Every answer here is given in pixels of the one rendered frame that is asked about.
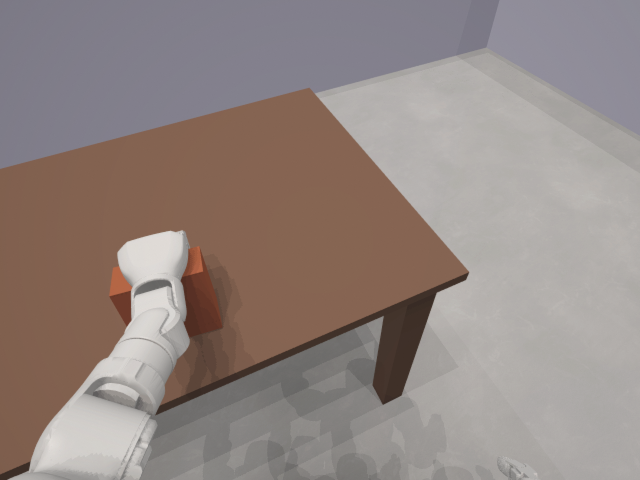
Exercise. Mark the robot left forearm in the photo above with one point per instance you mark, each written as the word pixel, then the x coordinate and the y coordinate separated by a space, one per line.
pixel 136 371

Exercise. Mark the table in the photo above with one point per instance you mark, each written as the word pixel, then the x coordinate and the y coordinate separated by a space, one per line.
pixel 303 236

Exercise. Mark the sponge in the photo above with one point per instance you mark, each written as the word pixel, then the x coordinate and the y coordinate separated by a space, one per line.
pixel 201 302

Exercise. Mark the left robot upper arm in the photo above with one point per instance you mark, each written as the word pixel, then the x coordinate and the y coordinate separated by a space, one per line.
pixel 97 439

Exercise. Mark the robot right hand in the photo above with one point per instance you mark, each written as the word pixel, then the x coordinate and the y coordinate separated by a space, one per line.
pixel 515 470

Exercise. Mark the robot left hand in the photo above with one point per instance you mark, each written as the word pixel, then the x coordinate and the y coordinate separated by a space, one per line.
pixel 161 253

